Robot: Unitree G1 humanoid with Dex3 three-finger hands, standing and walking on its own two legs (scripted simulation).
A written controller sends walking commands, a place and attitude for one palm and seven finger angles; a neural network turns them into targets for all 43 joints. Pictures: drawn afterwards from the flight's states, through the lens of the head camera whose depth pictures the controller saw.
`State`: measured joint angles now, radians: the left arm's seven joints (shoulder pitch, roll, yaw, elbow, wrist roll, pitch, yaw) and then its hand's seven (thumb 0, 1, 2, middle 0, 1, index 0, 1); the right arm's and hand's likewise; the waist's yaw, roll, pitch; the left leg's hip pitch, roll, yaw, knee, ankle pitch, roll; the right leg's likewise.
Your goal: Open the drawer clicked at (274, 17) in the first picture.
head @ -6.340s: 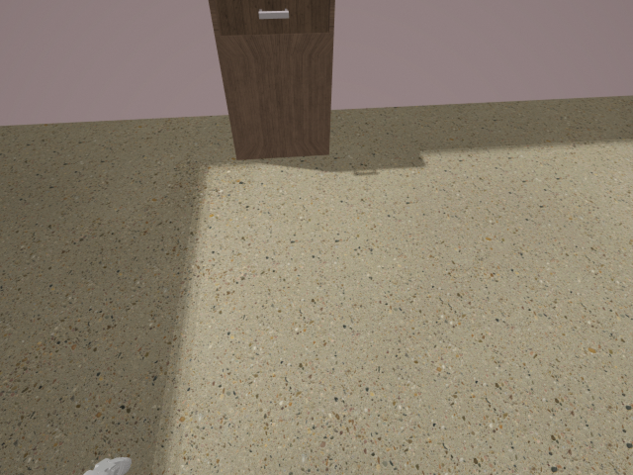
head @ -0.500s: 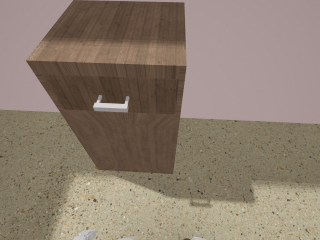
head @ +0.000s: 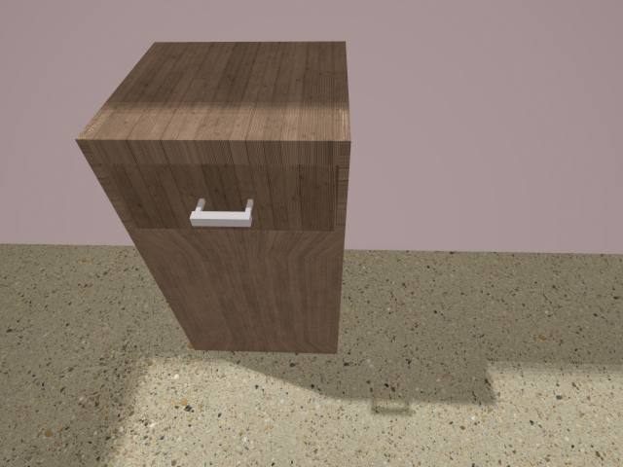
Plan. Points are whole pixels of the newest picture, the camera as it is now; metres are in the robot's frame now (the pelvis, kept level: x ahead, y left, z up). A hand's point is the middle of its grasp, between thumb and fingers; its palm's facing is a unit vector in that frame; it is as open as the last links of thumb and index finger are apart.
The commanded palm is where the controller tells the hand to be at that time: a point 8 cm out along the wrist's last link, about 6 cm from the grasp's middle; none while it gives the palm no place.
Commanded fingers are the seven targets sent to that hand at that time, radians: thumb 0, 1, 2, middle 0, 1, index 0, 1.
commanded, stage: come to a stop and stand still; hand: left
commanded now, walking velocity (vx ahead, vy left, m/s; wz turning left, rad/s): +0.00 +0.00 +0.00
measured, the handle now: (223, 211) +0.59 +0.22 -0.05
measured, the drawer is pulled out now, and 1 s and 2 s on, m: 0.00 0.00 0.00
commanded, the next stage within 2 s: look again from close up in 0.24 s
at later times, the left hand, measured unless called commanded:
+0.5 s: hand out of the picture +0.00 +0.18 -0.18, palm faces +0.00 -0.98 -0.18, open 7.4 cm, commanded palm none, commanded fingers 0.00 0.90 0.90 -0.20 -0.30 -0.20 -0.30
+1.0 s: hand out of the picture -0.02 +0.21 -0.18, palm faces +0.03 -0.99 -0.16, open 7.4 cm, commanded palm none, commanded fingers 0.00 0.90 0.90 -0.20 -0.30 -0.20 -0.30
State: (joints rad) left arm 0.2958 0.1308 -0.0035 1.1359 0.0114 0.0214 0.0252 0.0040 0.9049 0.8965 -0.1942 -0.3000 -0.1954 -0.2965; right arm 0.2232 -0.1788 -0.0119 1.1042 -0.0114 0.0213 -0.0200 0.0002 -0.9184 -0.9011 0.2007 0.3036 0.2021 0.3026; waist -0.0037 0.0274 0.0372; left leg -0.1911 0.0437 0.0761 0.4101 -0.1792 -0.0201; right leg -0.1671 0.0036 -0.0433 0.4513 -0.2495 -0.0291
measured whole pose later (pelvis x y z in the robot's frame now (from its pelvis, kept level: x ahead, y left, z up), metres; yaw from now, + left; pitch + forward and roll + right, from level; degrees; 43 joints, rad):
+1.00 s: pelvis -0.01 +0.04 +0.00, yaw +0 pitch -2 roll +0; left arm 0.36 0.16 0.00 1.07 0.03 0.00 0.02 0.00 0.91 0.90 -0.19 -0.30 -0.19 -0.30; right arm 0.29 -0.16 0.01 1.05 -0.02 -0.01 -0.01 0.00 -0.91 -0.90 0.20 0.30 0.20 0.30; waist 0.00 -0.03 0.00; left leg -0.25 -0.01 0.07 0.49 -0.22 0.04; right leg -0.20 -0.04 -0.03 0.49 -0.26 0.02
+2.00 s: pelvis +0.04 +0.00 -0.01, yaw +0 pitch -1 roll +1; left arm 0.24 0.17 0.04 1.01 0.02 0.01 0.03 0.00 0.94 0.90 -0.20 -0.30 -0.20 -0.30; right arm 0.27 -0.15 -0.01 1.06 -0.03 0.02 -0.02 0.01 -0.92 -0.90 0.20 0.30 0.20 0.30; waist 0.01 -0.02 0.03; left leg -0.20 0.04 0.10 0.50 -0.28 -0.01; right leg -0.29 -0.04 -0.13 0.50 -0.19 -0.04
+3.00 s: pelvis +0.06 +0.02 +0.00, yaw +0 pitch -2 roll +1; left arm 0.31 0.12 -0.01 1.12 0.01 -0.01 0.03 0.01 0.92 0.90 -0.19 -0.30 -0.20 -0.30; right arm 0.32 -0.15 0.03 1.12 -0.02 -0.02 -0.02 0.00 -0.91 -0.90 0.20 0.30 0.20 0.30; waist 0.00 0.03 0.03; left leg -0.12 0.01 0.11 0.42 -0.27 0.02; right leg -0.24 -0.06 -0.11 0.46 -0.19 -0.01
